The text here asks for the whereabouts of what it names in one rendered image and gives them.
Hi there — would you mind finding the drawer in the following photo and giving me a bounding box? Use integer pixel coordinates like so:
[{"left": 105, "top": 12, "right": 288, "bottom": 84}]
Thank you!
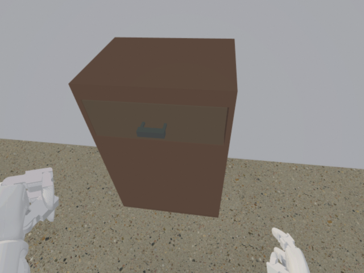
[{"left": 82, "top": 100, "right": 228, "bottom": 145}]

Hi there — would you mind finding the handle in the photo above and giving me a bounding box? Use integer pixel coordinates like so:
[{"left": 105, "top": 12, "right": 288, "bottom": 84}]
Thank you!
[{"left": 136, "top": 122, "right": 167, "bottom": 139}]

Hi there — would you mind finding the robot right hand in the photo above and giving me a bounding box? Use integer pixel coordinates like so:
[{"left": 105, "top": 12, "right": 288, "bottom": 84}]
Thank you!
[{"left": 266, "top": 227, "right": 310, "bottom": 273}]

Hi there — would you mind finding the robot left hand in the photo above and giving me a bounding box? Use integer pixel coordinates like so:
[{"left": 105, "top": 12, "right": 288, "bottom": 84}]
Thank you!
[{"left": 0, "top": 167, "right": 59, "bottom": 241}]

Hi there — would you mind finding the cabinet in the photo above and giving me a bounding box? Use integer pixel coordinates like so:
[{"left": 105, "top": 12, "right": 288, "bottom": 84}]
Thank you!
[{"left": 69, "top": 37, "right": 238, "bottom": 218}]

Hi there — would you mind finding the robot left forearm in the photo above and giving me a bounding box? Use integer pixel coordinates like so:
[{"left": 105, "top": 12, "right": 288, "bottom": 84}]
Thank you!
[{"left": 0, "top": 239, "right": 31, "bottom": 273}]

